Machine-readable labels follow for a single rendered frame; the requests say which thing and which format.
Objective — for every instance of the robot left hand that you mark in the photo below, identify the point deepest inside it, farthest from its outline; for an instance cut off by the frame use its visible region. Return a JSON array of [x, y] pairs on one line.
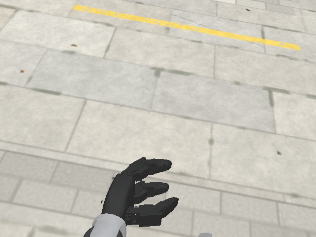
[[124, 193]]

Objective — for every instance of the robot left forearm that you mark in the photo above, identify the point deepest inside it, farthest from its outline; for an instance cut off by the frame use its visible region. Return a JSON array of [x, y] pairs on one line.
[[107, 225]]

